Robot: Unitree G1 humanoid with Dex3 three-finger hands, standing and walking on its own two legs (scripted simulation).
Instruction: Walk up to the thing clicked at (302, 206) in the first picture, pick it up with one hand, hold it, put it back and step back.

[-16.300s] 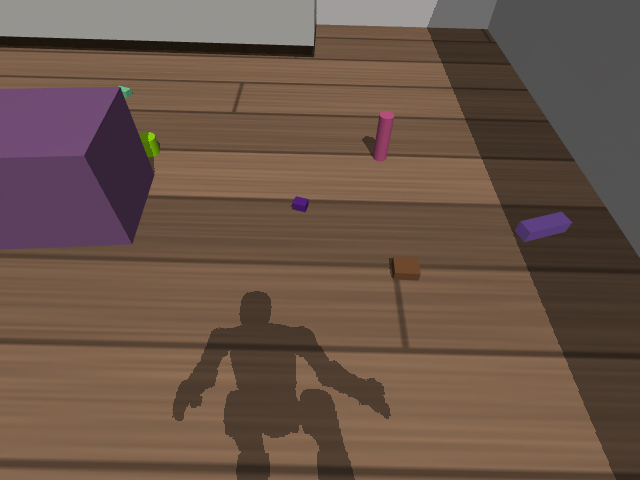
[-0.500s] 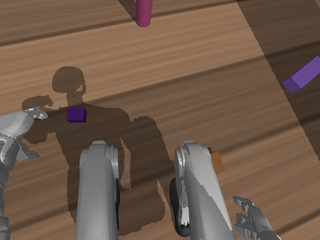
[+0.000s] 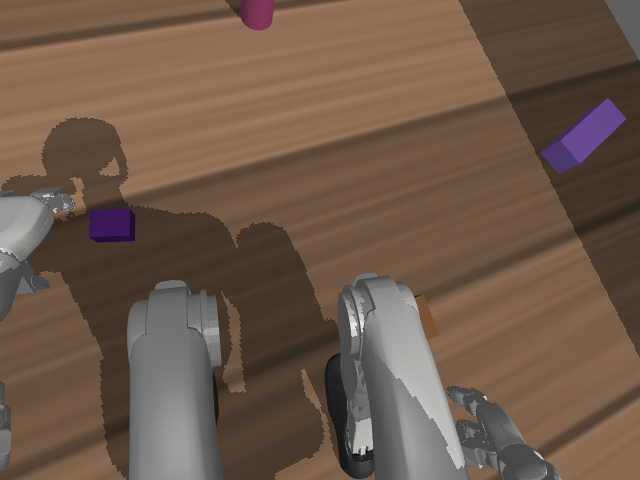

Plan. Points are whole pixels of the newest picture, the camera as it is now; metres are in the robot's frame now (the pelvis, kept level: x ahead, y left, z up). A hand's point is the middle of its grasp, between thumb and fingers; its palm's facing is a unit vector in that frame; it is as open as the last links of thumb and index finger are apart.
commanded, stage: rise first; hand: left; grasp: from above
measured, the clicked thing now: (113, 225) +0.45 +0.30 -0.32
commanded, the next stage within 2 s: none
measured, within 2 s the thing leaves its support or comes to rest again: neither
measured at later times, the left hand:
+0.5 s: hand (50, 245) +0.38 +0.34 -0.19, palm faces -0.45 -0.07 -0.89, open 11.0 cm
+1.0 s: hand (52, 235) +0.40 +0.34 -0.20, palm faces -0.46 -0.08 -0.88, open 10.5 cm
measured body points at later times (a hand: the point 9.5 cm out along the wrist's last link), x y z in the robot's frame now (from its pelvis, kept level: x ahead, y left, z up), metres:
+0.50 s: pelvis +0.00 +0.00 -0.02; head +0.23 +0.07 +0.37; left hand +0.40 +0.34 -0.14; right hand +0.11 -0.28 -0.14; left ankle +0.09 +0.14 -0.30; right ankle +0.09 -0.13 -0.30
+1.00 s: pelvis +0.01 +0.00 -0.02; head +0.24 +0.08 +0.36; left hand +0.42 +0.34 -0.14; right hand +0.11 -0.28 -0.14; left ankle +0.09 +0.14 -0.30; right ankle +0.09 -0.13 -0.30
